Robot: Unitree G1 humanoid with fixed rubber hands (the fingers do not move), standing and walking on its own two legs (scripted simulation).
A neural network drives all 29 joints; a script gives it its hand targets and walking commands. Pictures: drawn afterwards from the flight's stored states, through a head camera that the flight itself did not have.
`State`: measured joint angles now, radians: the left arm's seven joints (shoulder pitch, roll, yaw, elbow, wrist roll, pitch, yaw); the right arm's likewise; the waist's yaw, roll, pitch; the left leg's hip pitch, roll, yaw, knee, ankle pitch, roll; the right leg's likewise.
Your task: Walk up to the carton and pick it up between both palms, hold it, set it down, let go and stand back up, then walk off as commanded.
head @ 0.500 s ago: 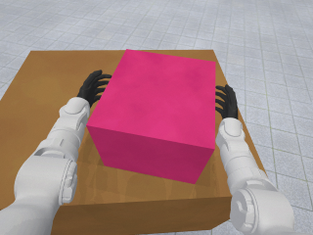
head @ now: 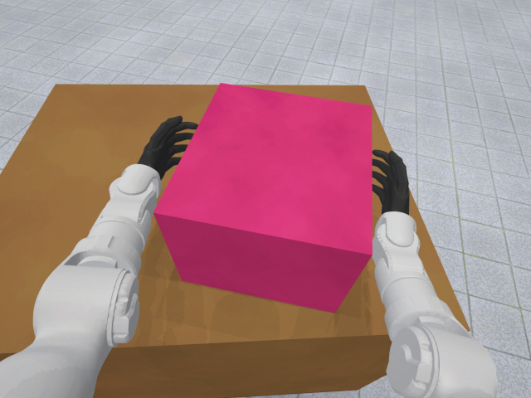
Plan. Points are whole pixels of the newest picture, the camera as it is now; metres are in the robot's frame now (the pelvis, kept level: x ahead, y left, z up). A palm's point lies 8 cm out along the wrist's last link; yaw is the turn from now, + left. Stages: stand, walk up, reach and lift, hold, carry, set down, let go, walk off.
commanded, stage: reach and lift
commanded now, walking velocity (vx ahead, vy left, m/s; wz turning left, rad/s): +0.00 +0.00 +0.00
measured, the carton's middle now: (275, 194) +0.45 -0.01 +0.03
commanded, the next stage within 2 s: none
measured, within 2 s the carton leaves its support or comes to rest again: leaves its support in 0.74 s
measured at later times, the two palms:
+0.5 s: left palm (159, 173) +0.43 +0.17 +0.11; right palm (402, 218) +0.37 -0.19 +0.09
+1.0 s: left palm (161, 183) +0.38 +0.15 +0.14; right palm (435, 212) +0.34 -0.21 +0.13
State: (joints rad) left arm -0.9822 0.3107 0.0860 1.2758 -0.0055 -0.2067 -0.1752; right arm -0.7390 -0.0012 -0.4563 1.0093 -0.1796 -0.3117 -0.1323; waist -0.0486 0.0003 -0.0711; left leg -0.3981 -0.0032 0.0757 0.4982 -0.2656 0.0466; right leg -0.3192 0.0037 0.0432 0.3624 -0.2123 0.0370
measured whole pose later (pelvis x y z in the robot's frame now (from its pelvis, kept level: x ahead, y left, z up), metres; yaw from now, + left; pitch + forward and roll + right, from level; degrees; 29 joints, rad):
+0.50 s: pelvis -0.02 +0.01 +0.00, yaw +0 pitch +9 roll -3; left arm -0.91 0.22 0.09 1.16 0.01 -0.20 -0.05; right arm -0.68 -0.02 -0.43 1.01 -0.05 -0.35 -0.09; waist -0.05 0.00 -0.10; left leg -0.41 0.01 0.08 0.50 -0.24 0.04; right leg -0.29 0.01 0.04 0.27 -0.14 0.03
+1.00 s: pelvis -0.04 -0.01 +0.00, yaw +0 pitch +7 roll -3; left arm -0.85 0.20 0.02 1.07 -0.02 0.03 0.04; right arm -0.72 -0.14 -0.22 1.01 0.19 -0.06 -0.09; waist -0.05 0.00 -0.20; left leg -0.40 0.03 0.07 0.50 -0.22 0.04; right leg -0.29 0.03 0.04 0.30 -0.12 0.03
